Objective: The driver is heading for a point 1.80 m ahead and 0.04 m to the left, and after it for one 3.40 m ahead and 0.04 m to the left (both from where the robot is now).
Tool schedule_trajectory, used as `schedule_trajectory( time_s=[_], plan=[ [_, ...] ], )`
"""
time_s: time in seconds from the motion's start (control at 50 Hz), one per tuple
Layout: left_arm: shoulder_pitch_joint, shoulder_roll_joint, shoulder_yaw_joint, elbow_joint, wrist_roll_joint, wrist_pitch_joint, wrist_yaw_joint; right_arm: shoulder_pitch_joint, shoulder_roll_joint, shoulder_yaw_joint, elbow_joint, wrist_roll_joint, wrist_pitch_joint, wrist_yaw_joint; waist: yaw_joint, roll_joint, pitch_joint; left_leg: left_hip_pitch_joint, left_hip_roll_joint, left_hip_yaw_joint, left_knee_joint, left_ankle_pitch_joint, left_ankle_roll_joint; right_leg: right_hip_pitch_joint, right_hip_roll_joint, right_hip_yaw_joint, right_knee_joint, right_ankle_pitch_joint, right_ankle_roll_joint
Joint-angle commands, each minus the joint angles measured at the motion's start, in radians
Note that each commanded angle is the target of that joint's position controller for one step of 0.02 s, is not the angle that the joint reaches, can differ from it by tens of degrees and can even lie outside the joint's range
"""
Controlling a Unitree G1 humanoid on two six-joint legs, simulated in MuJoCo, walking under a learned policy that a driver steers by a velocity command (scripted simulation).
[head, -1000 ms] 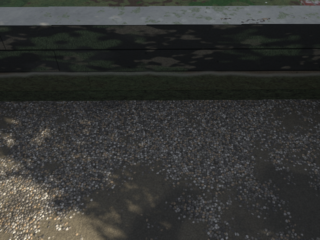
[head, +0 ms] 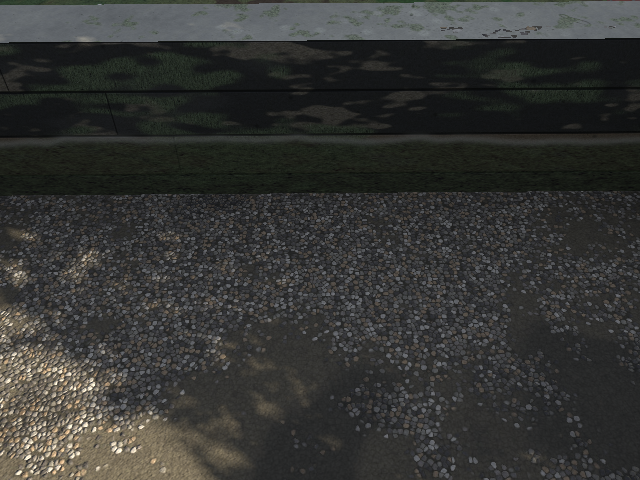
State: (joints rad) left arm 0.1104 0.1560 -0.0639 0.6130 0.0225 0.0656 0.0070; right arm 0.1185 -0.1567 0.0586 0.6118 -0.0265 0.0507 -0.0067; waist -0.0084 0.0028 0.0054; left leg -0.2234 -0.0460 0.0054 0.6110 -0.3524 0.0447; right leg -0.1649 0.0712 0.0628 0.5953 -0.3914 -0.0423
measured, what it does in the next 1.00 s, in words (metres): stands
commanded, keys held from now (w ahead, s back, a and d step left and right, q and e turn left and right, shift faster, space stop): w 1.00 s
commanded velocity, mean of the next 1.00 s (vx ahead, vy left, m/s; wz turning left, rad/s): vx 0.50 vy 0.00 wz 0.00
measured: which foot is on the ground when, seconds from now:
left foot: down 0.00-1.00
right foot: down 0.00-1.00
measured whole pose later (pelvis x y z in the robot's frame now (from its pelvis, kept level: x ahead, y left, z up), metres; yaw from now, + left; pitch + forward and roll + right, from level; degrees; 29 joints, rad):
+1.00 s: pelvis +0.00 +0.00 +0.00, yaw +0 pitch -2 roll +0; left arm 0.11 0.15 -0.07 0.61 0.03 0.06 0.00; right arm 0.12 -0.16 0.06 0.61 -0.02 0.05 -0.01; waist 0.00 0.00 0.00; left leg -0.23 -0.04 0.01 0.61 -0.35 0.04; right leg -0.17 0.07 0.05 0.60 -0.39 -0.04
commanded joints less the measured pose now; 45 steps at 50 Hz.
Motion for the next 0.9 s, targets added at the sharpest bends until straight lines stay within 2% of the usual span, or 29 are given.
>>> schedule_trajectory(
  time_s=[0.02, 0.04, 0.06, 0.08, 0.1, 0.14, 0.26, 0.28, 0.3, 0.32, 0.34, 0.42, 0.44, 0.46, 0.48, 0.5, 0.56, 0.6, 0.62, 0.64, 0.66, 0.68, 0.74, 0.8, 0.82, 0.84, 0.86, 0.88, 0.9],
  plan=[
    [-0.103, 0.053, 0.014, -0.091, 0.001, -0.024, 0.006, -0.06, -0.064, -0.017, -0.088, 0.007, -0.02, -0.001, 0.004, -0.01, -0.073, 0.039, 0.072, -0.1, -0.091, 0.224, 0.007, -0.021, -0.071, 0.066, -0.083, 0.256, -0.004],
    [-0.113, 0.103, 0.033, -0.106, 0.011, -0.014, -0.006, -0.088, -0.122, -0.041, -0.086, 0.0, -0.004, 0.002, 0.013, -0.01, -0.057, 0.04, 0.113, -0.064, -0.043, 0.58, 0.024, -0.038, -0.096, 0.024, -0.038, 0.543, -0.011],
    [-0.072, 0.119, 0.038, -0.092, 0.01, -0.016, -0.012, -0.107, -0.111, -0.04, -0.108, 0.002, 0.004, 0.002, 0.011, -0.011, -0.106, 0.042, 0.108, -0.058, -0.021, 0.658, 0.024, 0.009, -0.088, 0.038, -0.024, 0.65, 0.0],
    [-0.065, 0.043, 0.017, -0.082, 0.001, -0.02, 0.002, -0.045, -0.05, -0.018, -0.079, 0.0, -0.011, -0.005, 0.003, -0.002, -0.163, 0.084, 0.076, -0.081, -0.064, 0.317, 0.003, 0.021, -0.068, 0.056, -0.056, 0.329, 0.003],
    [-0.093, 0.034, 0.011, -0.089, 0.0, -0.02, 0.005, -0.076, -0.041, -0.014, -0.088, 0.002, -0.014, -0.006, 0.004, 0.01, -0.084, 0.052, 0.071, -0.083, -0.086, 0.243, 0.002, -0.023, -0.068, 0.062, -0.081, 0.258, 0.003],
    [-0.103, 0.048, 0.014, -0.09, 0.001, -0.019, 0.006, -0.088, -0.053, -0.016, -0.093, 0.003, -0.015, -0.006, 0.004, 0.004, -0.05, 0.042, 0.071, -0.091, -0.094, 0.201, 0.006, -0.049, -0.069, 0.069, -0.094, 0.214, -0.001],
    [-0.066, 0.086, 0.025, -0.074, 0.001, -0.025, 0.002, -0.08, -0.067, -0.021, -0.099, 0.001, -0.01, -0.008, -0.007, -0.011, -0.059, 0.005, 0.078, -0.083, -0.086, 0.209, 0.023, -0.005, -0.068, 0.077, -0.075, 0.24, -0.014],
    [-0.117, 0.117, 0.035, -0.111, 0.003, -0.02, -0.015, -0.123, -0.102, -0.031, -0.121, 0.004, 0.003, 0.005, 0.002, -0.024, -0.022, -0.021, 0.102, -0.064, -0.049, 0.545, 0.018, -0.017, -0.099, 0.049, -0.048, 0.594, -0.012],
    [-0.082, 0.117, 0.039, -0.098, 0.006, -0.02, -0.017, -0.098, -0.106, -0.036, -0.109, -0.003, 0.006, 0.004, 0.003, -0.015, -0.102, 0.016, 0.1, -0.052, -0.03, 0.606, 0.015, 0.025, -0.101, 0.044, -0.023, 0.681, -0.007],
    [-0.028, 0.073, 0.027, -0.062, -0.002, -0.026, 0.004, -0.043, -0.059, -0.024, -0.083, -0.005, -0.003, -0.011, -0.011, -0.001, -0.191, 0.062, 0.072, -0.059, -0.056, 0.282, 0.013, 0.067, -0.079, 0.072, -0.042, 0.372, -0.015],
    [-0.096, 0.031, 0.011, -0.093, 0.0, -0.025, 0.006, -0.06, -0.044, -0.014, -0.086, 0.0, -0.011, -0.009, -0.005, -0.001, -0.089, 0.04, 0.066, -0.077, -0.086, 0.23, -0.003, -0.006, -0.075, 0.064, -0.073, 0.291, -0.007],
    [-0.081, 0.065, 0.015, -0.091, 0.005, -0.017, -0.005, -0.096, -0.06, -0.016, -0.097, 0.002, -0.016, -0.003, 0.004, 0.006, -0.052, 0.027, 0.081, -0.09, -0.086, 0.192, 0.01, -0.051, -0.064, 0.072, -0.092, 0.186, -0.002],
    [-0.064, 0.084, 0.024, -0.076, 0.002, -0.02, 0.002, -0.087, -0.058, -0.019, -0.099, 0.0, -0.006, -0.008, -0.007, -0.005, -0.06, 0.005, 0.079, -0.079, -0.082, 0.211, 0.022, -0.012, -0.067, 0.077, -0.074, 0.234, -0.011],
    [-0.114, 0.117, 0.035, -0.113, 0.004, -0.017, -0.016, -0.126, -0.098, -0.03, -0.12, 0.004, 0.006, 0.005, 0.002, -0.019, -0.025, -0.021, 0.103, -0.061, -0.047, 0.547, 0.018, -0.02, -0.097, 0.048, -0.046, 0.588, -0.01],
    [-0.078, 0.094, 0.03, -0.091, 0.0, -0.016, -0.001, -0.101, -0.069, -0.027, -0.103, -0.016, -0.004, 0.004, -0.02, 0.01, -0.1, 0.018, 0.077, -0.041, -0.024, 0.429, 0.016, 0.007, -0.095, 0.096, -0.031, 0.54, -0.016],
    [-0.077, 0.047, 0.017, -0.09, 0.002, -0.024, 0.006, -0.027, -0.048, -0.015, -0.078, -0.004, -0.017, -0.004, -0.008, -0.013, -0.144, 0.06, 0.07, -0.078, -0.076, 0.244, -0.001, 0.019, -0.078, 0.066, -0.06, 0.307, -0.01],
    [-0.092, 0.055, 0.015, -0.092, 0.002, -0.021, 0.006, -0.088, -0.058, -0.017, -0.096, 0.005, -0.02, -0.005, 0.006, 0.0, -0.045, 0.046, 0.073, -0.091, -0.087, 0.209, 0.008, -0.057, -0.069, 0.068, -0.096, 0.21, -0.002],
    [-0.059, 0.085, 0.024, -0.074, 0.002, -0.02, 0.005, -0.091, -0.06, -0.02, -0.1, 0.002, -0.007, -0.01, 0.0, -0.005, -0.058, 0.013, 0.081, -0.078, -0.081, 0.214, 0.024, -0.02, -0.066, 0.075, -0.075, 0.23, -0.01],
    [-0.095, 0.107, 0.034, -0.103, 0.011, -0.011, -0.009, -0.103, -0.11, -0.04, -0.105, 0.004, 0.005, -0.006, 0.009, -0.008, -0.037, -0.001, 0.103, -0.059, -0.039, 0.57, 0.024, -0.026, -0.101, 0.031, -0.033, 0.593, -0.016],
    [-0.073, 0.118, 0.039, -0.097, 0.008, -0.016, -0.014, -0.099, -0.103, -0.036, -0.108, -0.002, 0.007, 0.001, 0.007, -0.01, -0.107, 0.024, 0.104, -0.051, -0.022, 0.626, 0.019, 0.016, -0.095, 0.039, -0.018, 0.667, -0.004],
    [-0.062, 0.039, 0.016, -0.08, -0.001, -0.024, 0.001, -0.035, -0.045, -0.018, -0.077, -0.003, -0.011, -0.006, -0.003, 0.001, -0.17, 0.084, 0.072, -0.076, -0.07, 0.282, 0.001, 0.024, -0.075, 0.059, -0.058, 0.323, -0.002],
    [-0.09, 0.03, 0.01, -0.092, -0.001, -0.024, 0.004, -0.072, -0.042, -0.015, -0.088, 0.002, -0.015, -0.007, 0.003, 0.006, -0.087, 0.053, 0.071, -0.081, -0.085, 0.227, 0.0, -0.026, -0.07, 0.06, -0.082, 0.253, 0.001],
    [-0.099, 0.054, 0.014, -0.092, 0.001, -0.02, 0.005, -0.087, -0.056, -0.016, -0.098, 0.004, -0.014, -0.005, 0.004, -0.002, -0.032, 0.034, 0.072, -0.09, -0.094, 0.192, 0.006, -0.064, -0.07, 0.066, -0.099, 0.202, 0.0],
    [-0.072, 0.067, 0.015, -0.088, 0.005, -0.022, -0.006, -0.08, -0.067, -0.018, -0.095, 0.001, -0.02, -0.003, 0.004, 0.005, -0.062, 0.029, 0.082, -0.091, -0.089, 0.185, 0.012, -0.041, -0.065, 0.07, -0.092, 0.18, -0.004],
    [-0.061, 0.083, 0.024, -0.075, 0.002, -0.025, 0.001, -0.079, -0.063, -0.02, -0.098, 0.001, -0.009, -0.008, -0.006, -0.009, -0.06, 0.003, 0.079, -0.08, -0.085, 0.205, 0.023, -0.008, -0.068, 0.073, -0.074, 0.231, -0.013],
    [-0.113, 0.115, 0.034, -0.112, 0.004, -0.02, -0.016, -0.122, -0.099, -0.03, -0.12, 0.004, 0.004, 0.005, 0.002, -0.023, -0.022, -0.023, 0.103, -0.061, -0.048, 0.542, 0.019, -0.02, -0.099, 0.046, -0.046, 0.587, -0.012],
    [-0.078, 0.115, 0.038, -0.098, 0.007, -0.021, -0.017, -0.096, -0.104, -0.035, -0.108, -0.003, 0.006, 0.004, 0.004, -0.014, -0.103, 0.014, 0.101, -0.05, -0.029, 0.604, 0.015, 0.023, -0.101, 0.041, -0.022, 0.673, -0.007],
    [-0.064, 0.041, 0.017, -0.087, -0.005, -0.024, -0.002, -0.044, -0.051, -0.017, -0.075, -0.002, -0.015, -0.007, -0.005, 0.007, -0.17, 0.084, 0.073, -0.073, -0.067, 0.301, -0.001, 0.025, -0.074, 0.063, -0.056, 0.337, -0.002],
    [-0.087, 0.029, 0.01, -0.093, 0.001, -0.024, 0.004, -0.064, -0.044, -0.013, -0.086, 0.001, -0.018, -0.008, 0.001, 0.006, -0.093, 0.055, 0.071, -0.08, -0.084, 0.233, -0.002, -0.02, -0.072, 0.059, -0.083, 0.258, 0.0]
  ],
)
